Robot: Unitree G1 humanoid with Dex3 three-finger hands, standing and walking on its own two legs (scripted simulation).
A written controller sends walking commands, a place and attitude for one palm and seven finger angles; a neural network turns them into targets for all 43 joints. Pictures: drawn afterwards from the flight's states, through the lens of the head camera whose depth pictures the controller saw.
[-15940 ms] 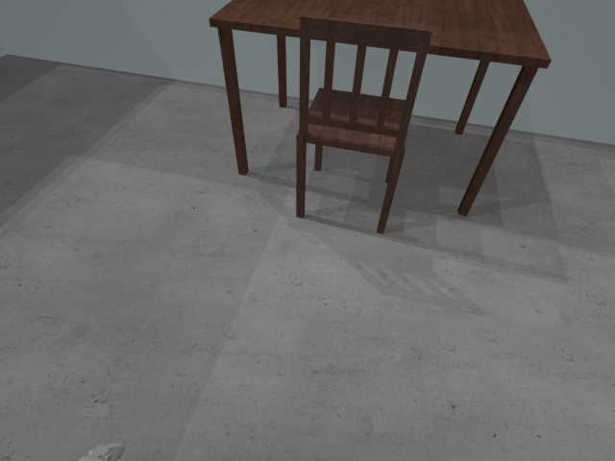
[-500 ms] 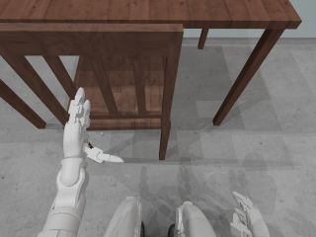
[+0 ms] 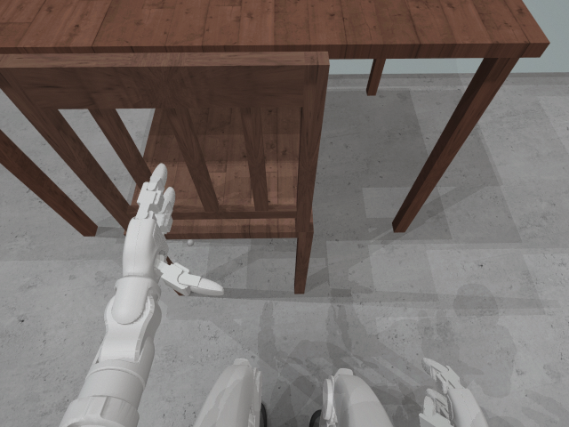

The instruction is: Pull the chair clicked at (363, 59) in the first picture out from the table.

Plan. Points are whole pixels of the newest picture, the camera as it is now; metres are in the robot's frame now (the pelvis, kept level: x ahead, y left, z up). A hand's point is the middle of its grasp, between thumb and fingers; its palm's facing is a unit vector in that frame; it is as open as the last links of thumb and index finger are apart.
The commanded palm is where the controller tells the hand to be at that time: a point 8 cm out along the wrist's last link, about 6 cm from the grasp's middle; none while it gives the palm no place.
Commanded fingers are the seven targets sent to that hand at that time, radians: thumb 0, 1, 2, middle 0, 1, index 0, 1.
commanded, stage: aim the fingers beside a spindle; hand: left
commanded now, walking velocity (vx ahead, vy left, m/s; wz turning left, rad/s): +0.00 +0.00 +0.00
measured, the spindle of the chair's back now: (196, 165) +0.50 +0.17 +0.01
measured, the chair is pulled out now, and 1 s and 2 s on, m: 0.00 0.00 0.00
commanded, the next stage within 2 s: push the fingers through the gap in 0.88 s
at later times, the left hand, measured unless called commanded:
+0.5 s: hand (201, 245) +0.35 +0.13 +0.04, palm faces +0.05 -1.00 -0.02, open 16.9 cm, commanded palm +0.33 +0.20 +0.03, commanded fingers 0.00 -0.50 0.30 -0.06 -0.08 -0.06 -0.08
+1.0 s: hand (210, 250) +0.35 +0.13 +0.00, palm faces +0.00 -1.00 -0.02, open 17.0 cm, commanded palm +0.33 +0.19 +0.02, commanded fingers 0.00 -0.50 0.30 -0.06 -0.08 -0.06 -0.08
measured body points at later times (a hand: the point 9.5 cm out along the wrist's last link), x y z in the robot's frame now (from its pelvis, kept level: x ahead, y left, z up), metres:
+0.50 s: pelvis +0.00 +0.00 +0.00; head +0.11 -0.01 +0.44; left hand +0.34 +0.19 +0.04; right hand +0.15 -0.25 -0.12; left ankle +0.04 +0.10 -0.62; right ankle +0.03 -0.08 -0.62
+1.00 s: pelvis +0.00 +0.00 +0.00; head +0.11 +0.00 +0.43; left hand +0.35 +0.18 +0.00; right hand +0.16 -0.24 -0.12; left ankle +0.04 +0.10 -0.62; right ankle +0.03 -0.08 -0.62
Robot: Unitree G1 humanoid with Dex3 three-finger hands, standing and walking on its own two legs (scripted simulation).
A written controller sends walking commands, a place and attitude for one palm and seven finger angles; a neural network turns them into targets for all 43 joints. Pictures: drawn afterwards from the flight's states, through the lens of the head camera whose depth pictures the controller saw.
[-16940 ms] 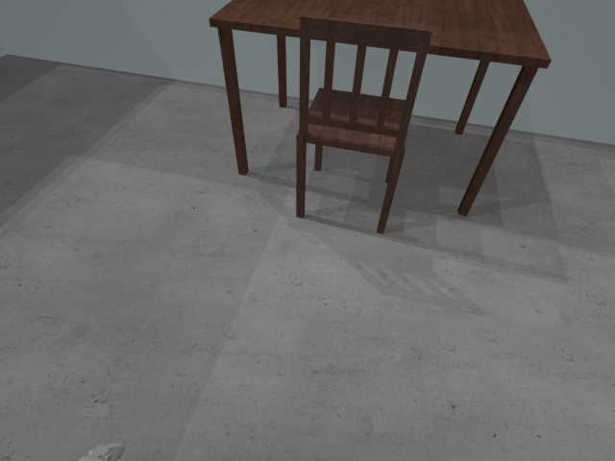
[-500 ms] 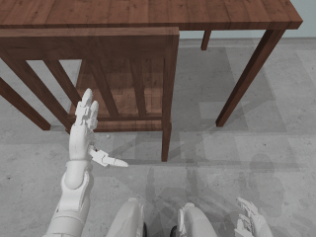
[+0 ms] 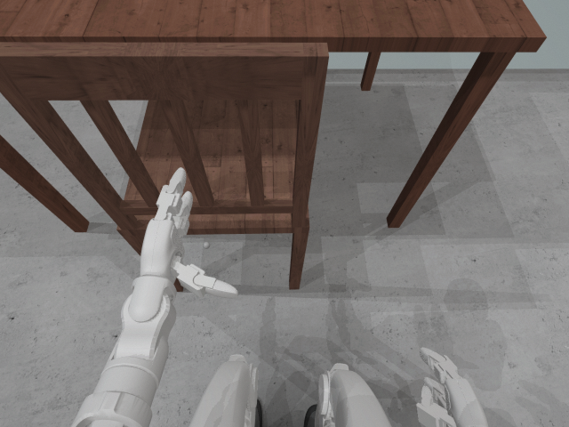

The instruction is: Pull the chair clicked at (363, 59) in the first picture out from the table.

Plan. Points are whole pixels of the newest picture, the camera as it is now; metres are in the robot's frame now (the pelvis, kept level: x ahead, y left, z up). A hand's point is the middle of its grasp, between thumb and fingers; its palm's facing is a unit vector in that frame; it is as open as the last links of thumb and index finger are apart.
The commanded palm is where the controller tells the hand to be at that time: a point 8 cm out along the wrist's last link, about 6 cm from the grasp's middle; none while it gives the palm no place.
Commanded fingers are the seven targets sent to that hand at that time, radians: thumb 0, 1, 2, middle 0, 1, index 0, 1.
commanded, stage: push the fingers through the gap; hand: left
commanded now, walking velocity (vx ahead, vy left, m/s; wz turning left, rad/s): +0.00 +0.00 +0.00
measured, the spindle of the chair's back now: (192, 159) +0.50 +0.17 +0.01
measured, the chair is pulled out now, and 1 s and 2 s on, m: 0.00 0.00 0.00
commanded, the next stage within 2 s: hook a spindle and tug to test in 1.58 s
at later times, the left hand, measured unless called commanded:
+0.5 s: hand (200, 200) +0.41 +0.14 +0.04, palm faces +0.08 -1.00 -0.05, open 17.0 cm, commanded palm +0.39 +0.19 +0.02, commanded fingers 0.00 -0.50 0.30 -0.06 -0.08 -0.06 -0.08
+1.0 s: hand (200, 180) +0.46 +0.15 +0.02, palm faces +0.10 -1.00 -0.02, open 16.9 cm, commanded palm +0.43 +0.20 +0.02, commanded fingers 0.00 -0.50 0.30 -0.06 -0.08 -0.06 -0.08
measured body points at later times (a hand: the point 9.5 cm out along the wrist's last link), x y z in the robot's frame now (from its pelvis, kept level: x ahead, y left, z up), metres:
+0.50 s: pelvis +0.00 +0.00 +0.00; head +0.12 +0.00 +0.43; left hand +0.40 +0.19 +0.04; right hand +0.12 -0.25 -0.12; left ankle +0.05 +0.10 -0.62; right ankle +0.03 -0.08 -0.62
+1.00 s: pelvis +0.00 +0.00 -0.01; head +0.14 +0.01 +0.42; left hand +0.45 +0.20 +0.02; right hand +0.09 -0.26 -0.13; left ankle +0.05 +0.10 -0.62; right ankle +0.03 -0.08 -0.62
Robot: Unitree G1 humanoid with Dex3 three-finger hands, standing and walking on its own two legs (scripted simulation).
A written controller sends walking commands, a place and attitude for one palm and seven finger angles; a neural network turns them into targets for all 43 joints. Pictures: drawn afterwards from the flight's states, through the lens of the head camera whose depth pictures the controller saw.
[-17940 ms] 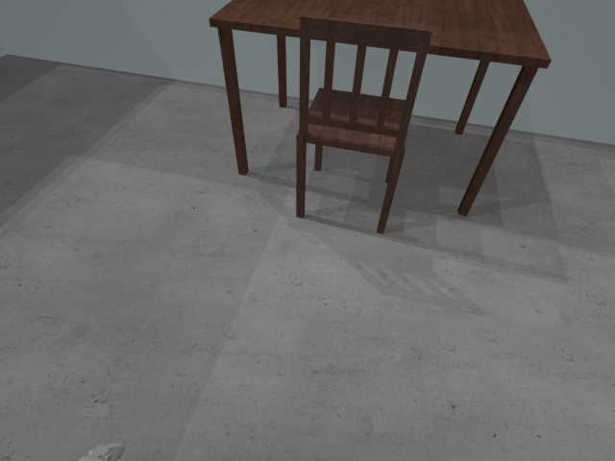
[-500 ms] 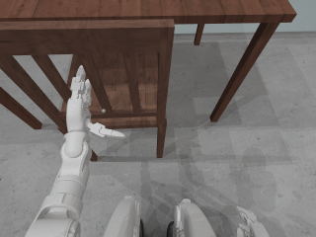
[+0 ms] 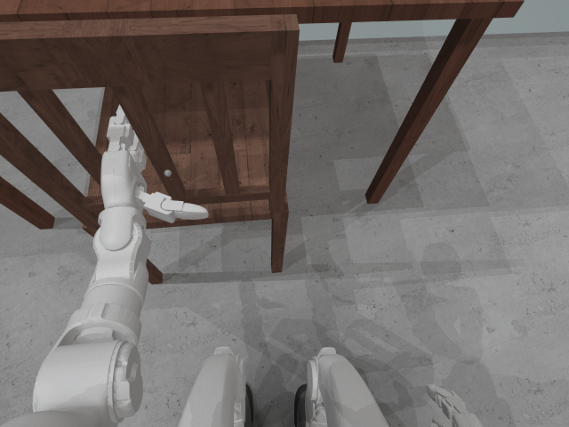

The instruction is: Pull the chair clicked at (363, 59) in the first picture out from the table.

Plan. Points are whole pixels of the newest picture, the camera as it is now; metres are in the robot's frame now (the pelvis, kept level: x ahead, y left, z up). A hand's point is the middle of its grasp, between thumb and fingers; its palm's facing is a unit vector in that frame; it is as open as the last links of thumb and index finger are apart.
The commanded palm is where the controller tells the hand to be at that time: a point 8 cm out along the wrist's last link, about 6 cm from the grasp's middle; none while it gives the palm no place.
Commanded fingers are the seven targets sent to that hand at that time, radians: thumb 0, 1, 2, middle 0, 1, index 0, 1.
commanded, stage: push the fingers through the gap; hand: left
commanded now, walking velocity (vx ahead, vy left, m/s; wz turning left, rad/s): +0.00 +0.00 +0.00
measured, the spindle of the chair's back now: (156, 150) +0.50 +0.18 +0.02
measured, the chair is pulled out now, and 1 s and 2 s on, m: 0.00 0.00 0.01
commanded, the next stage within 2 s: hook a spindle and tug to test in 0.58 s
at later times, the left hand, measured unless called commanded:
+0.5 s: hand (170, 161) +0.47 +0.16 +0.03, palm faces +0.11 -0.99 -0.03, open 16.9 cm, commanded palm +0.44 +0.20 +0.03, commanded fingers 0.00 -0.50 0.30 -0.06 -0.08 -0.06 -0.08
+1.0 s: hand (168, 161) +0.47 +0.16 +0.03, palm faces +0.11 -0.99 -0.02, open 15.8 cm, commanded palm +0.45 +0.20 +0.03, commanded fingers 0.00 -0.39 0.35 -0.36 -1.01 -0.36 -1.01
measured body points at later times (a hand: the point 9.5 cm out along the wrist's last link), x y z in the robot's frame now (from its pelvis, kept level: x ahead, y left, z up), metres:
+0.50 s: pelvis +0.00 +0.01 +0.00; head +0.14 +0.02 +0.43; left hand +0.46 +0.21 +0.04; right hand +0.06 -0.26 -0.12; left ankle +0.04 +0.10 -0.61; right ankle +0.03 -0.08 -0.61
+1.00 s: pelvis +0.00 +0.01 +0.00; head +0.14 +0.02 +0.43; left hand +0.46 +0.21 +0.03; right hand +0.07 -0.26 -0.12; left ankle +0.04 +0.10 -0.61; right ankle +0.03 -0.08 -0.61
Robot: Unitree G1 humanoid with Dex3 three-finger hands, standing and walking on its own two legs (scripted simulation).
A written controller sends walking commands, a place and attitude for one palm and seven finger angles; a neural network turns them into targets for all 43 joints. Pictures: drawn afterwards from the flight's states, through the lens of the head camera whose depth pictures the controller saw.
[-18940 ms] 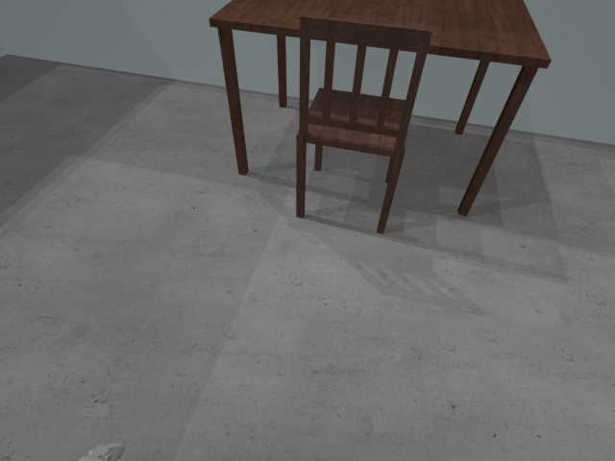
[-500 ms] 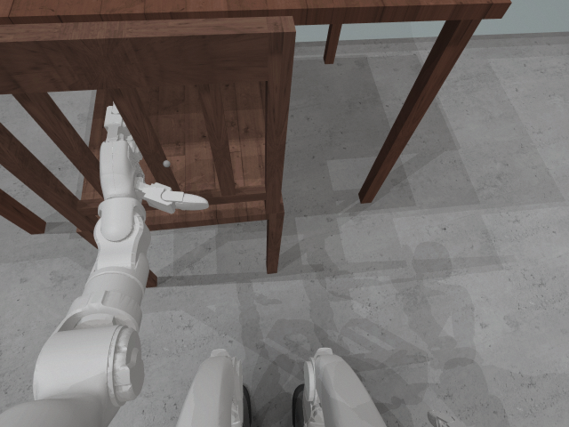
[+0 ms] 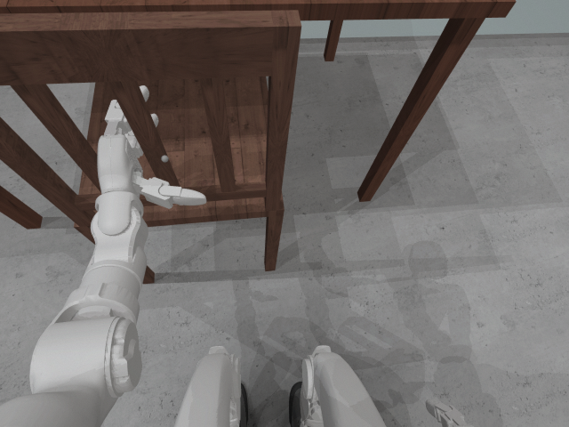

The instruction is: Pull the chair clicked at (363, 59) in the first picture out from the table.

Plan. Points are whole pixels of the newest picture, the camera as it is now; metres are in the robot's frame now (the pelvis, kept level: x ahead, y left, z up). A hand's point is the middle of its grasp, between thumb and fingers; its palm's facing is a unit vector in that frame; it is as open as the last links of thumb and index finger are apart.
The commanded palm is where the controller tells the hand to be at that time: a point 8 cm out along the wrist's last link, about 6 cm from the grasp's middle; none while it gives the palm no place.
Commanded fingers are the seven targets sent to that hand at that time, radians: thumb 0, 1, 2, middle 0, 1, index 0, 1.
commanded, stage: hook a spindle and tug to test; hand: left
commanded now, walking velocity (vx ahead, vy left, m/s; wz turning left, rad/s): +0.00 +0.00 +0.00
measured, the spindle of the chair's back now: (152, 147) +0.50 +0.18 +0.02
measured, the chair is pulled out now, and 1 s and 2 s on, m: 0.00 0.01 0.10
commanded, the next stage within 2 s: step backward, pulling the chair out in 1.18 s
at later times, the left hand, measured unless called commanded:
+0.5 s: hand (166, 157) +0.47 +0.15 +0.03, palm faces +0.13 -0.99 -0.01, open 6.5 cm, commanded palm +0.44 +0.19 +0.03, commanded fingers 0.00 0.90 0.90 -0.50 -1.45 -0.50 -1.45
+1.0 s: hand (167, 162) +0.47 +0.15 +0.03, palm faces +0.13 -0.99 -0.02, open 5.5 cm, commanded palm +0.42 +0.19 +0.03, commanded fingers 0.00 0.90 0.90 -0.50 -1.45 -0.50 -1.45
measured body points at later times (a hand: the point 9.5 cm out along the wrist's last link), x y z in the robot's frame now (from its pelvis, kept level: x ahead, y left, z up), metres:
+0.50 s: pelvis +0.01 +0.01 +0.01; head +0.14 +0.02 +0.44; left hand +0.46 +0.21 +0.04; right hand +0.08 -0.25 -0.12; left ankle +0.05 +0.09 -0.61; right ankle +0.04 -0.09 -0.61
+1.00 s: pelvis +0.02 +0.00 +0.01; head +0.15 +0.01 +0.44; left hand +0.45 +0.20 +0.04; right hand +0.09 -0.26 -0.11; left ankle +0.05 +0.09 -0.61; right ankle +0.04 -0.09 -0.61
